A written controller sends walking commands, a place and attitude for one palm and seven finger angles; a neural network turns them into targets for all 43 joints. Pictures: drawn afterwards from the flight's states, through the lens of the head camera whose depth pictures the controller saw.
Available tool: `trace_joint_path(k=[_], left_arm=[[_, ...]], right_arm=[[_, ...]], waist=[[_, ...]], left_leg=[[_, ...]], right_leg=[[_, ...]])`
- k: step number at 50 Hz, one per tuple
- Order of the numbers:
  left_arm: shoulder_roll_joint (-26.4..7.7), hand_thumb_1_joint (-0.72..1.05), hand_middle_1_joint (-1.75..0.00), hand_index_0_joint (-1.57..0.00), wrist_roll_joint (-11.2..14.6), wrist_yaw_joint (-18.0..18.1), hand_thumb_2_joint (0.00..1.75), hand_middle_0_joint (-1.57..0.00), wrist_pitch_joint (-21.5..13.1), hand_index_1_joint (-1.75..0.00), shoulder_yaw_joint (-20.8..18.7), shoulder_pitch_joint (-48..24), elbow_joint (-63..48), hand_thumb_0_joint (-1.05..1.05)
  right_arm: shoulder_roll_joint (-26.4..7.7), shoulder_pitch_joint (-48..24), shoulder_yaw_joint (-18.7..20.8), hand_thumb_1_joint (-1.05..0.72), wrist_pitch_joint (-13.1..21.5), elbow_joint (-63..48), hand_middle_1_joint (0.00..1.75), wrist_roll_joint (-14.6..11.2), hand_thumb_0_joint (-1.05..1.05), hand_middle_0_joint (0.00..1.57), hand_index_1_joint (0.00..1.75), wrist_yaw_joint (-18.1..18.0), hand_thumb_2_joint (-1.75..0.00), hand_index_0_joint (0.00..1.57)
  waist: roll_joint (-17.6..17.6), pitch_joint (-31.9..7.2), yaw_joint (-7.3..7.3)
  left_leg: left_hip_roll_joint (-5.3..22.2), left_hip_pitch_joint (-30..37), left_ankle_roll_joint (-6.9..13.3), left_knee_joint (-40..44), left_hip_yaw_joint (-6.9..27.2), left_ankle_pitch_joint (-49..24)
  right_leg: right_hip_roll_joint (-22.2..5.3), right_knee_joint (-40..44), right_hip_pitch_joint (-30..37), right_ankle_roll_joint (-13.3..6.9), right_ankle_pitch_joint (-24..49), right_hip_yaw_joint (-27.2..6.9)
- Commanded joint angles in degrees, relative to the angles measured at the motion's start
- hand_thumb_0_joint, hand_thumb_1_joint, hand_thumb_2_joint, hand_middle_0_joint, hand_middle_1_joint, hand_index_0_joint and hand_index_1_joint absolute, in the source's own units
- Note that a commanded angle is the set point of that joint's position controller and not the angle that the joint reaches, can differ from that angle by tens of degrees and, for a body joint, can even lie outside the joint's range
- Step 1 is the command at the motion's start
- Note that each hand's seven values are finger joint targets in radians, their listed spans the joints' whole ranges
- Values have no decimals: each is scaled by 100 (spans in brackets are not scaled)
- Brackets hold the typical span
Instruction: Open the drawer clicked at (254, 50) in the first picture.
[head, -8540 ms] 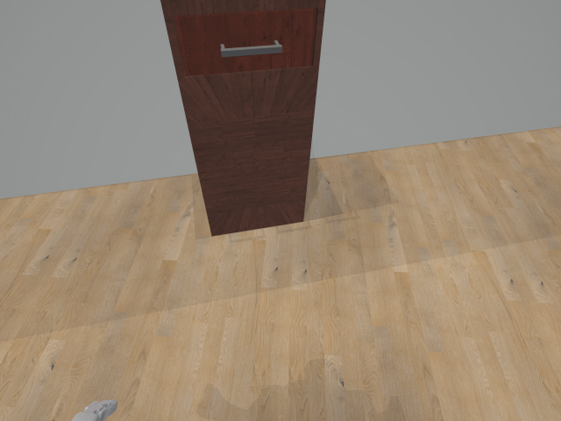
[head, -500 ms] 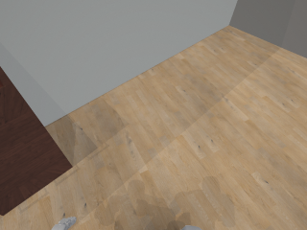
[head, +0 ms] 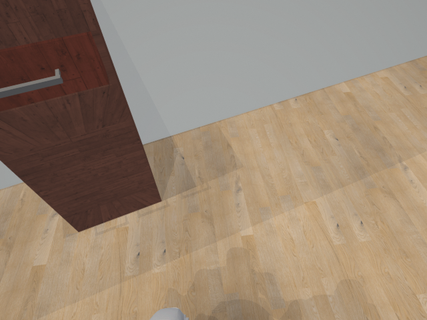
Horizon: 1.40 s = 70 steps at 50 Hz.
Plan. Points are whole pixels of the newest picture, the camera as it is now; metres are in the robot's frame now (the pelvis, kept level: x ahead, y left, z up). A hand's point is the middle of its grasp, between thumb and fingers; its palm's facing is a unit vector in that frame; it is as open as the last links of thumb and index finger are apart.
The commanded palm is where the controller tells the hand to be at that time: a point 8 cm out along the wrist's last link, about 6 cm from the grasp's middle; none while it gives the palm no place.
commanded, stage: turn to face it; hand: left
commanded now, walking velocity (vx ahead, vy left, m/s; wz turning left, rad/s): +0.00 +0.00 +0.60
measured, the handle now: (27, 83) +0.64 +0.53 +0.07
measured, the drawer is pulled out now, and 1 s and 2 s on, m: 0.00 0.00 0.00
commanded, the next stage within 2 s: take the last steps up to it in 0.72 s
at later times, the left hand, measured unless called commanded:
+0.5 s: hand out of the picture +0.05 +0.27 -0.15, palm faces +0.27 -0.93 -0.26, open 7.4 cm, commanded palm none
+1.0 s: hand out of the picture -0.07 +0.17 -0.15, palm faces +0.49 -0.84 -0.25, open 7.4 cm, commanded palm none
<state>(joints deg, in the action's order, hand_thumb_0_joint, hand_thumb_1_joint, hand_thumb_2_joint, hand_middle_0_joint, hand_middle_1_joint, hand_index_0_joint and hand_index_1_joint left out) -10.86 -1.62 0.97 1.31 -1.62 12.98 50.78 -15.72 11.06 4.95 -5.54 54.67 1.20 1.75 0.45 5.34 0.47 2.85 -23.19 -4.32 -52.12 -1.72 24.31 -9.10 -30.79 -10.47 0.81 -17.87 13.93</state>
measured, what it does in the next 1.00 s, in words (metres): steps on the spot, turning left: left foot, then right foot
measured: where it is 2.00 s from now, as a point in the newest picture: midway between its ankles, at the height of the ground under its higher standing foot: (189, 305)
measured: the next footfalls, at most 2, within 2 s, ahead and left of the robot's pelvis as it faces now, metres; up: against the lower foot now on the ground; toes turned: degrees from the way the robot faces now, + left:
left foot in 0.10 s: +0.04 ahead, +0.14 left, +0.00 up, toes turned +9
right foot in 0.64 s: +0.07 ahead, -0.08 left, +0.00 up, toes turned +16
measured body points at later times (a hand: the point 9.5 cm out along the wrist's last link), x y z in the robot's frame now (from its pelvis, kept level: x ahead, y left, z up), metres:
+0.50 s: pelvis +0.00 +0.04 +0.00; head +0.02 +0.05 +0.45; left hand +0.04 +0.32 -0.13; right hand +0.13 -0.19 -0.14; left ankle +0.00 +0.13 -0.74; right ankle +0.04 -0.11 -0.68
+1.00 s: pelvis +0.00 +0.00 +0.01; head +0.01 -0.02 +0.46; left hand -0.10 +0.22 -0.13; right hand +0.14 -0.22 -0.16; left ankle -0.10 +0.13 -0.68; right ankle +0.03 -0.09 -0.74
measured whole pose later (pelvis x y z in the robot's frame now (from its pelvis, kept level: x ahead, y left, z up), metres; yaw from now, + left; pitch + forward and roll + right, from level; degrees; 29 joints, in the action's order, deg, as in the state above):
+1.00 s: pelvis +0.00 +0.00 +0.01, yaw +26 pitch -1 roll +2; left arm -8.7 -1.7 0.9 -1.0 -1.6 18.3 56.2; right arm -14.2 13.7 4.2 -4.3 58.8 1.9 1.1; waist 1.8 1.6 -1.5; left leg 2.8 -20.8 -2.7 -52.7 0.5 22.3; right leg -4.6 -25.5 -9.4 -1.3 -14.9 9.3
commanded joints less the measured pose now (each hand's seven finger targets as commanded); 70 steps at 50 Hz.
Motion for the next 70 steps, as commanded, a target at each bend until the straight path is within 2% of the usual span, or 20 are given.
trace_joint_path(k=[1, 3, 4, 5, 6, 9, 13, 23, 29, 30, 32, 33, 34, 39, 49, 55, 57, 58, 63, 70], left_arm=[[-1461, 90, -30, -20, -19, 69, 90, -20, -87, -30, -463, 266, -249, 0], [-1413, 90, -30, -20, 43, 48, 90, -20, -52, -30, -471, 196, -219, 0], [-1236, 90, -30, -20, 95, 29, 90, -20, -23, -30, -449, 220, -299, 0], [-801, 90, -30, -20, 129, -23, 90, -20, -11, -30, -333, 22, -583, 0], [-899, 90, -30, -20, 71, 22, 90, -20, 54, -30, -284, -357, -680, 0], [-930, 90, -30, -20, 69, 2, 90, -20, 76, -30, -354, -509, -464, 0], [-952, 90, -30, -20, 67, -52, 90, -20, 60, -30, -353, -159, -267, 0], [-808, 90, -30, -20, 91, 33, 90, -20, 54, -30, -279, -626, -499, 0], [-706, 90, -30, -20, 153, 74, 90, -20, -61, -30, -260, -61, -380, 0], [-782, 90, -30, -20, 149, 91, 90, -20, -109, -30, -280, 119, -323, 0], [-1525, 90, -30, -20, 15, 144, 90, -20, -203, -30, -417, 329, -280, 0], [-1579, 90, -30, -20, 44, 138, 90, -20, -162, -30, -409, 293, -346, 0], [-1311, 90, -30, -20, 55, 168, 90, -20, -164, -30, -396, -28, -381, 0], [-868, 90, -30, -20, 69, 114, 90, -20, -216, -30, -265, -274, -319, 0], [-912, 90, -30, -20, -47, 29, 90, -20, -373, -30, -292, 1120, 500, 0], [-763, 90, -30, -20, 48, -26, 90, -20, -305, -30, -251, 835, 803, 0], [-162, 90, -30, -20, 90, -99, 90, -20, -280, -30, -89, 731, 621, 0], [-317, 90, -30, -20, 29, -95, 90, -20, -290, -30, -101, 315, 455, 0], [-264, 90, -30, -20, 3, -236, 90, -20, -252, -30, -171, 560, 838, 0], [-168, 90, -30, -20, 28, -244, 90, -20, -170, -30, -191, 42, 643, 0]], right_arm=[[-165, -401, -13, -90, 325, -667, 30, -62, 0, 20, 30, 4, -90, 20], [-373, 2, 23, -90, 392, -603, 30, -44, 0, 20, 30, -9, -90, 20], [-799, 424, 133, -90, 459, -522, 30, -23, 0, 20, 30, -24, -90, 20], [-1496, 782, 308, -90, 495, -492, 30, -13, 0, 20, 30, -75, -90, 20], [-1611, 1114, 309, -90, 444, -317, 30, -50, 0, 20, 30, -121, -90, 20], [-1084, 216, 159, -90, 460, -548, 30, -1, 0, 20, 30, -243, -90, 20], [-879, -81, 58, -90, 510, -674, 30, -25, 0, 20, 30, -240, -90, 20], [-837, 287, 105, -90, 434, -566, 30, 24, 0, 20, 30, -220, -90, 20], [-707, 147, 97, -90, 411, -557, 30, 10, 0, 20, 30, -216, -90, 20], [-624, 133, 82, -90, 413, -556, 30, -28, 0, 20, 30, -207, -90, 20], [-46, 182, -4, -90, 439, -695, 30, -91, 0, 20, 30, -172, -90, 20], [-334, 137, 89, -90, 381, -722, 30, -38, 0, 20, 30, -201, -90, 20], [-338, 140, 114, -90, 289, -603, 30, -9, 0, 20, 30, -193, -90, 20], [-138, 446, 80, -90, 207, -168, 30, 11, 0, 20, 30, -97, -90, 20], [40, -442, -75, -90, 431, -235, 30, 35, 0, 20, 30, -15, -90, 20], [161, 699, -177, -90, 677, 272, 30, -15, 0, 20, 30, -117, -90, 20], [-740, 1552, 28, -90, 736, 494, 30, 28, 0, 20, 30, -230, -90, 20], [-893, 1737, 48, -90, 688, 482, 30, 10, 0, 20, 30, -254, -90, 20], [-113, 913, -205, -90, 852, 354, 30, -10, 0, 20, 30, -335, -90, 20], [11, 1475, -211, -90, 999, 631, 30, -32, 0, 20, 30, -394, -90, 20]], waist=[[-1385, -699, -281], [-939, -944, -16], [102, -1276, 238], [1940, -1308, 459], [1416, -1432, 585], [1141, -757, 277], [748, -779, 41], [792, -622, 206], [690, -959, -75], [482, -1027, -177], [-1726, -979, -268], [-1272, -906, -278], [-1017, -677, -127], [-904, -232, 88], [-1053, -154, -503], [-535, -382, 65], [1890, -453, 455], [1478, -94, 561], [693, 570, 32], [577, 499, 10]], left_leg=[[-184, 111, 97, 1192, -492, -44], [-177, 1030, 194, 2438, -417, -1039], [349, 2119, 434, 3014, 358, -2111], [1950, 2873, 1191, 3107, 2493, -4694], [2243, 2728, 1646, 2956, 2441, -5360], [1402, 1755, 1433, 3159, 1827, -3618], [916, 1603, 1239, 3238, 1403, -3507], [962, 1452, 1495, 3322, 2286, -2801], [621, 902, 1273, 2777, 2375, -3273], [427, 554, 1053, 2520, 2232, -2864], [-799, -1010, 293, 687, 682, 334], [-652, -774, 266, -416, 766, 974], [-490, -717, 288, -1056, 922, 700], [-294, -754, 131, -1686, 544, -479], [19, -580, 205, 526, -35, -38], [-209, 2171, 384, 2998, -498, -806], [1751, 3209, 1048, 4076, 2139, 630], [2128, 2784, 1341, 4379, 2532, 959], [1366, 1674, 1205, 4487, 1067, -672], [1277, 2195, 1363, 4272, 402, -2854]], right_leg=[[-1267, 444, 693, -662, 2972, -681], [-1152, -362, 349, -314, 2590, -363], [-831, -1489, -546, 10, 1660, -187], [45, -2789, -2368, 501, -1925, -244], [93, -3391, -2432, 420, -2202, -943], [48, -3788, -2453, 417, -1051, -1316], [238, -3496, -2079, 469, -408, -1294], [520, -2143, -1724, 451, -718, -1376], [832, -70, -161, 279, 74, -1249], [713, 706, 446, 253, 616, -1301], [-1468, 1428, 1317, -606, 1601, -3430], [-1985, 1424, 516, -1118, 2164, -3455], [-1630, 1510, 45, -1158, 1637, -3002], [-662, 1475, -166, -663, 1308, -1758], [-969, 2024, 611, -899, -457, -2195], [-363, 1178, -889, -516, -1005, -1349], [574, -1252, -2666, -6, -1352, -389], [503, -2051, -2921, -89, -1405, -794], [189, -3135, -2697, -28, 89, -1136], [172, -2768, -3127, 92, 747, -1059]])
